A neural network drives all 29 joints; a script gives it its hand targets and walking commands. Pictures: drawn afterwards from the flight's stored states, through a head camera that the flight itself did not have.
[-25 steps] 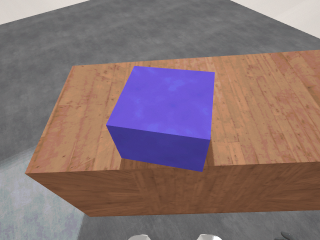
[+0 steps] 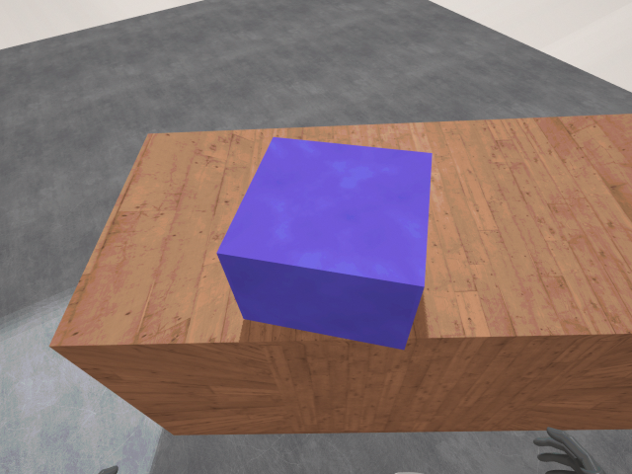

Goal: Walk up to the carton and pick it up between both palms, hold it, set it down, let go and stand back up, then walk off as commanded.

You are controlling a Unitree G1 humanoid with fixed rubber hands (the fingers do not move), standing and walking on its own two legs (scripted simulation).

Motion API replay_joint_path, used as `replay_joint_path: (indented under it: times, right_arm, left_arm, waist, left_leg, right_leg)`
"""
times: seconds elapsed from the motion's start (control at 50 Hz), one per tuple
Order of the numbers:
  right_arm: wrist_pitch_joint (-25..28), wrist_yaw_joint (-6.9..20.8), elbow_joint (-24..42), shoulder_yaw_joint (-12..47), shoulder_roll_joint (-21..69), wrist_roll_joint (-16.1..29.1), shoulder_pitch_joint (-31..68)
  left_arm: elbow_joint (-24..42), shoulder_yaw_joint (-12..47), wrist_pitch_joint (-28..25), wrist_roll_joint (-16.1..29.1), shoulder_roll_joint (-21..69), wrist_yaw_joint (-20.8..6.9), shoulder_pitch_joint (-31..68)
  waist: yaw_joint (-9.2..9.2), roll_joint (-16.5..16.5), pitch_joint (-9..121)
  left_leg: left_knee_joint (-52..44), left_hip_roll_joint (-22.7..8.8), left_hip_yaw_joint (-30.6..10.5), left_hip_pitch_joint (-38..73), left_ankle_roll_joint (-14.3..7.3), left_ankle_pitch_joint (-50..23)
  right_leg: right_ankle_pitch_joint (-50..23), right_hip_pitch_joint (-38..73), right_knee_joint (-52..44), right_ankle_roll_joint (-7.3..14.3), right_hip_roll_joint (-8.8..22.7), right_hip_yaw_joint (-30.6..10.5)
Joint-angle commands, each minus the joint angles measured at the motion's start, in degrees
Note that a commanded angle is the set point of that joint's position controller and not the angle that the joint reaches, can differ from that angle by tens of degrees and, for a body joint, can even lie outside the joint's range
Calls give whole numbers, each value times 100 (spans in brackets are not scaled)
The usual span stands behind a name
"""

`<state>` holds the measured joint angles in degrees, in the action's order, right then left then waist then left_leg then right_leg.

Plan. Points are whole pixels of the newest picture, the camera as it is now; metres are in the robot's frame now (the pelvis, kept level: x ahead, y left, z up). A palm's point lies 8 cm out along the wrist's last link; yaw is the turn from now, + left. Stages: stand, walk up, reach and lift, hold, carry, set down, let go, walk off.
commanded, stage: walk up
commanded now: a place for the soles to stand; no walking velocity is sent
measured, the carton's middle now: (335, 238) +0.48 +0.00 -0.03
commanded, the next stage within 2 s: reach and lift in 0.74 s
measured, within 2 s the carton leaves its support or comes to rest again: neither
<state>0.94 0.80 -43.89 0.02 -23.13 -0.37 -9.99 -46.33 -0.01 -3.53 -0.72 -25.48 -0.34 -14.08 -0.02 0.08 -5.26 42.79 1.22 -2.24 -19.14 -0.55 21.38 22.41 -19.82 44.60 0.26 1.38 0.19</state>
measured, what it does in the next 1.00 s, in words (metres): stands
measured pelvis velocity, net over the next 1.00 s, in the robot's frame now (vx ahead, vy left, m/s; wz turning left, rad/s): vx -0.01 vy -0.02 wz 0.01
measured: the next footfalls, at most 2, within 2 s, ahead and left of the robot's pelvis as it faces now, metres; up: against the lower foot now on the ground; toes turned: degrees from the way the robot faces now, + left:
none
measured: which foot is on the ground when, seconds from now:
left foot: down 0.00-1.00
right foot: down 0.00-1.00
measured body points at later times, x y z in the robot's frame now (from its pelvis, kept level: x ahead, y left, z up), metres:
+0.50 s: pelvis -0.01 -0.01 +0.00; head +0.01 -0.02 +0.45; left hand +0.09 +0.32 -0.10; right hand +0.09 -0.33 -0.10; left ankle +0.02 +0.13 -0.71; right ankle +0.02 -0.12 -0.71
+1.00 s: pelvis -0.01 -0.02 +0.00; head +0.03 -0.03 +0.44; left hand +0.15 +0.26 -0.09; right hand +0.15 -0.31 -0.10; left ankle +0.02 +0.13 -0.71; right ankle +0.02 -0.12 -0.71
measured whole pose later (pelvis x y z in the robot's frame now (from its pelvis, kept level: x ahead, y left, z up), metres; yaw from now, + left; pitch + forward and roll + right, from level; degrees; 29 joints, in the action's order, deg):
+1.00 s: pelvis -0.01 -0.02 +0.00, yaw +0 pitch -4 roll +1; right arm 15.3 1.9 -54.1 -4.7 -19.8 -6.4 -3.0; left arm -30.6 0.0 20.7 -2.4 -20.8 -0.2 -6.0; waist 0.0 -0.2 -8.5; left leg 43.8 -0.5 -3.5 -19.4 -0.5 21.2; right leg 22.2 -19.9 45.6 1.9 -0.2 1.7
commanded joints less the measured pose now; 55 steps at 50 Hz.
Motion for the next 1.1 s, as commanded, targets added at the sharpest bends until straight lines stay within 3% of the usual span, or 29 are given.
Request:
replay_joint_path:
  times: [0.0, 0.02, 0.04, 0.06, 0.1, 0.14, 0.18, 0.2, 0.24, 0.26, 0.28, 0.32, 0.34, 0.38, 0.4, 0.44, 0.5, 0.52, 0.58, 0.6, 0.64, 0.68, 0.72, 0.74, 0.78, 0.86, 0.94, 1.0, 1.08]
  right_arm:
    - [155, -60, -196, -330, -1234, 49, 282]
    - [148, -59, -211, -366, -1197, 44, 214]
    - [255, -197, -286, -413, -1446, 98, -34]
    - [289, -266, -314, -470, -1599, 53, -247]
    - [341, -332, -253, -576, -1864, 12, -353]
    - [350, -386, -169, -624, -1952, -25, -181]
    - [325, -389, -30, -559, -1825, -49, 64]
    - [313, -374, -24, -508, -1722, -49, 108]
    - [281, -360, -54, -439, -1400, 33, 21]
    - [266, -378, -91, -402, -1264, 58, -79]
    - [256, -382, -231, -400, -1265, 45, -341]
    - [299, -338, -321, -380, -1260, 16, -604]
    - [321, -337, -338, -434, -1315, -17, -717]
    - [376, -353, -270, -505, -1635, -63, -684]
    - [404, -375, -222, -519, -1777, -81, -609]
    - [388, -389, -134, -526, -1892, -74, -513]
    - [345, -396, -20, -494, -1731, -63, -338]
    - [334, -394, -54, -487, -1621, -25, -329]
    - [297, -384, -218, -405, -1309, 46, -658]
    - [305, -388, -265, -414, -1325, 0, -770]
    - [357, -385, -333, -449, -1484, -32, -972]
    - [417, -402, -192, -534, -1825, -83, -922]
    - [404, -410, -109, -562, -1962, -81, -640]
    - [1302, -69, -1041, -1574, -831, -936, 1371]
    - [1388, 304, -1144, -1584, -1026, -885, 1353]
    - [1578, 189, -792, -1549, -812, -738, 920]
    - [1729, -88, -615, -1171, -568, -416, 478]
    - [1762, -276, -386, -921, -347, -262, 265]
    - [1802, -341, -125, -807, -184, -88, 156]
  left_arm:
    - [-21, -424, -129, 2, -1328, 141, 283]
    - [-24, -407, -128, -6, -1330, 134, 300]
    - [113, -482, 87, -61, -1314, 56, 637]
    - [169, -474, 183, -38, -1241, 34, 672]
    - [213, -482, 307, -8, -1096, 30, 587]
    - [224, -531, 356, -40, -1086, 2, 508]
    - [184, -557, 343, -72, -1122, -45, 220]
    - [132, -577, 305, -104, -1184, -50, 156]
    - [170, -612, 254, -113, -1415, -84, 270]
    - [203, -598, 258, -93, -1418, -97, 389]
    - [233, -561, 275, -118, -1392, -100, 589]
    - [275, -522, 311, -108, -1292, -108, 815]
    - [318, -493, 334, -98, -1211, -108, 833]
    - [366, -528, 381, -84, -1155, -110, 791]
    - [301, -516, 399, -64, -1116, -119, 686]
    - [285, -551, 421, -50, -1092, -107, 560]
    - [258, -585, 367, -104, -1215, -109, 403]
    - [238, -618, 360, -98, -1336, -123, 442]
    - [310, -577, 376, -96, -1305, -134, 698]
    - [333, -526, 395, -101, -1265, -133, 847]
    - [381, -520, 420, -88, -1202, -127, 902]
    - [371, -523, 453, -47, -1071, -130, 773]
    - [303, -561, 458, -15, -1064, -108, 548]
    - [1633, -545, 1647, -157, -543, 160, 2360]
    - [1844, -597, 2290, -379, -302, 257, 1860]
    - [2829, -842, 2416, -154, -552, 173, 1952]
    - [2888, -1047, 2297, -231, -683, 67, 1509]
    - [2717, -1255, 2179, -359, -738, -71, 1193]
    - [2677, -1260, 2017, -375, -641, -94, 860]
  waist:
    - [-68, -45, 939]
    - [-31, -78, 995]
    - [95, -541, 617]
    - [89, -292, 666]
    - [30, 102, 726]
    - [-62, 388, 539]
    - [-249, 339, 506]
    - [-294, 42, 459]
    - [-214, -692, 423]
    - [-100, -980, 355]
    - [-19, -1007, 322]
    - [142, -876, 370]
    - [139, -855, 312]
    - [37, -416, 330]
    - [-52, -245, 403]
    - [-177, 46, 442]
    - [-239, -41, 374]
    - [-219, -335, 378]
    - [-16, -1065, 430]
    - [70, -893, 281]
    - [126, -680, 302]
    - [15, -43, 438]
    - [-131, 192, 435]
    - [-130, 655, 5]
    - [111, 754, -139]
    - [264, -527, 733]
    - [75, -1026, 941]
    - [-37, -1082, 1115]
    - [-149, -692, 1260]
  left_leg:
    - [-699, -490, -782, -19, -389, -1303]
    - [-607, -394, -729, 35, -391, -1105]
    - [-750, -549, -678, 46, -404, -1680]
    - [-948, -858, -1189, 166, -605, -1915]
    - [-1327, -1560, -2292, 360, -1183, -2108]
    - [-1482, -1806, -2545, 52, -1455, -2040]
    - [-1416, -1658, -2308, -447, -1248, -1510]
    - [-1159, -1351, -1870, -626, -956, -1346]
    - [-119, -301, -420, -797, -348, -609]
    - [334, 59, 98, -622, -225, 53]
    - [312, 48, 242, -382, -209, 640]
    - [-349, -35, 257, 111, -258, 309]
    - [-524, -134, 73, 259, -269, -126]
    - [-1114, -692, -1121, 96, -538, -614]
    - [-1266, -1050, -1794, -36, -800, -680]
    - [-1438, -1380, -2317, -324, -1123, -832]
    - [-1019, -966, -1622, -690, -754, -919]
    - [-717, -643, -1101, -751, -561, -830]
    - [7, 31, 59, -174, -271, -1]
    - [-131, 9, 154, -23, -249, 9]
    - [-561, -262, -422, 298, -370, -450]
    - [-1383, -1231, -2192, 141, -968, -720]
    - [-1561, -1632, -2726, -200, -1379, -1218]
    - [-1117, -639, 785, -1872, -87, 1162]
    - [-1081, -873, 660, -2714, -345, 1457]
    - [-395, -377, 835, -523, -37, -47]
    - [-463, -196, 705, 312, 18, -809]
    - [-688, -71, 658, 157, 12, -1086]
    - [-1048, 0, 590, 357, 70, -1448]
  right_leg:
    - [-923, 704, -1321, 640, 811, -1039]
    - [-867, 676, -1391, 703, 913, -1137]
    - [-1679, 352, -998, 679, 579, -701]
    - [-1939, 193, -458, 538, 390, -465]
    - [-1123, -251, 297, 296, 92, -266]
    - [-6, -231, 432, 279, 82, -285]
    - [145, 250, -72, 379, 113, -408]
    - [-378, 470, -651, 438, 256, -551]
    - [-574, 642, -1748, 885, 895, -1405]
    - [-704, 411, -2087, 1157, 1268, -1785]
    - [-767, 180, -2146, 1354, 1536, -1905]
    - [-768, -38, -1822, 1150, 1269, -1354]
    - [-687, -160, -1669, 940, 1023, -1118]
    - [-602, -181, -885, 519, 485, -650]
    - [-578, -144, -498, 389, 344, -518]
    - [-114, 66, -163, 322, 132, -341]
    - [-312, 406, -868, 474, 370, -681]
    - [-415, 520, -1231, 629, 545, -930]
    - [-160, 207, -1922, 1106, 1162, -1415]
    - [-299, -75, -1843, 1125, 1171, -1327]
    - [-447, -383, -1293, 876, 876, -997]
    - [-470, -377, -146, 343, 217, -370]
    - [299, -88, 249, 255, 34, -303]
    - [368, 382, -218, 195, -139, 638]
    - [-257, 1195, 402, 192, -411, 695]
    - [-647, 393, -594, 184, -12, 152]
    - [-1807, 693, -988, -4, -34, -39]
    - [-2668, 1453, -1125, -176, -6, -271]
    - [-3155, 1815, -1326, -168, -63, -184]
